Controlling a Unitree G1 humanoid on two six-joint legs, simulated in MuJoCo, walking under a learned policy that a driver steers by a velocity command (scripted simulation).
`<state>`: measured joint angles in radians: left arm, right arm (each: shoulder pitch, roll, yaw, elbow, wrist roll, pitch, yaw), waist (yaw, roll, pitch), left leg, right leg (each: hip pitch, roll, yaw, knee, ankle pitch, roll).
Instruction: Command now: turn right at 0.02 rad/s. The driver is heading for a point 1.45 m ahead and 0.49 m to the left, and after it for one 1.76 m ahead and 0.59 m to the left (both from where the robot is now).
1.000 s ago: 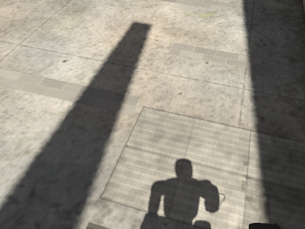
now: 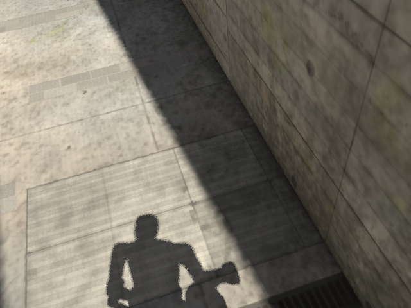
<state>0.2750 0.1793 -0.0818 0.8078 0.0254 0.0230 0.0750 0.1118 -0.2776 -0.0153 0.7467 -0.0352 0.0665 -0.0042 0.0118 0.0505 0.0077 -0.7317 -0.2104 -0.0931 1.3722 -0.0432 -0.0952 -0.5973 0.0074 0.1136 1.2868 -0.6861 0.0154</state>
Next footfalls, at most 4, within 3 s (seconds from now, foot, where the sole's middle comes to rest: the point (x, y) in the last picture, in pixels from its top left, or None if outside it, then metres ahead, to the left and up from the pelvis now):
0.22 left None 0.10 0.13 -0.88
0.90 right None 0.54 0.03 -1.08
1.24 left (172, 292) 0.71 0.28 -1.08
1.58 right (218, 269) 0.81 0.09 -1.08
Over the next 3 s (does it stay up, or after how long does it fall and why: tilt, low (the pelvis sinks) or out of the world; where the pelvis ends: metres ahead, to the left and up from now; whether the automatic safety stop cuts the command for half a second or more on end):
stays up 1.06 0.35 -0.30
